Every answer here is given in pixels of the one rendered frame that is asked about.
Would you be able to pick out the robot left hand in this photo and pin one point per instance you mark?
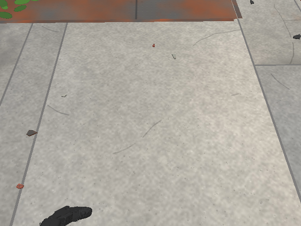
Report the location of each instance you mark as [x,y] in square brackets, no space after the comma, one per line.
[66,215]

